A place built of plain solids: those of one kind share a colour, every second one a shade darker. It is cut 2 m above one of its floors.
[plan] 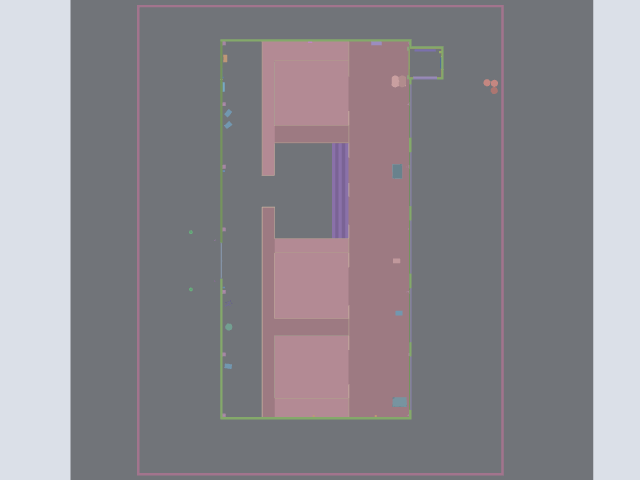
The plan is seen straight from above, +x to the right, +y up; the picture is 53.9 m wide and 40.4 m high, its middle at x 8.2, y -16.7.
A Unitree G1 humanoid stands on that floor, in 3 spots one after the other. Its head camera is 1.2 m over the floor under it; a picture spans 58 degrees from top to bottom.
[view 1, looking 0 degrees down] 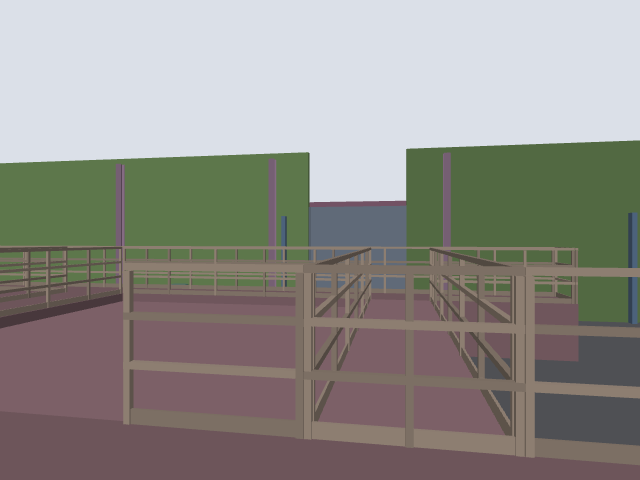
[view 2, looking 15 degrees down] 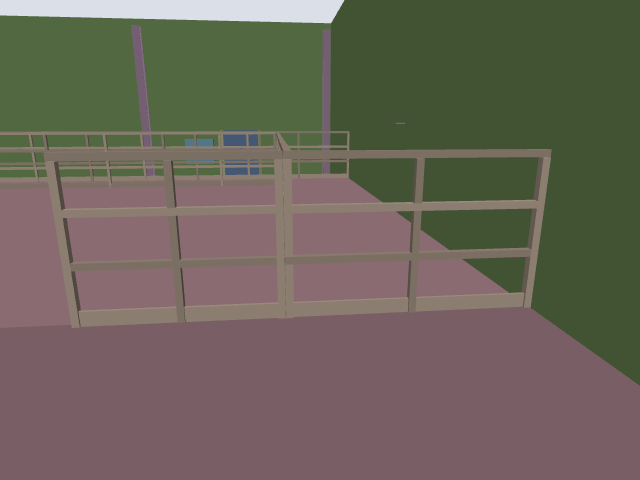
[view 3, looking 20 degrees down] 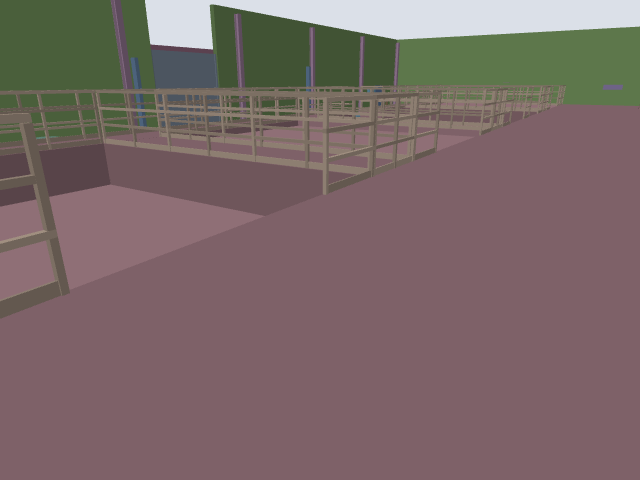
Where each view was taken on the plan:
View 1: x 13.20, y -17.25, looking -170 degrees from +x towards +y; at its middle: roller_shutter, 13.50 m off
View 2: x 13.20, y -1.70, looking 174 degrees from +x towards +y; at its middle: raised_floor_bank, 4.64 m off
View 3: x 13.20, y -30.00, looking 123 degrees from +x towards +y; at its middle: raised_floor_bank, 3.51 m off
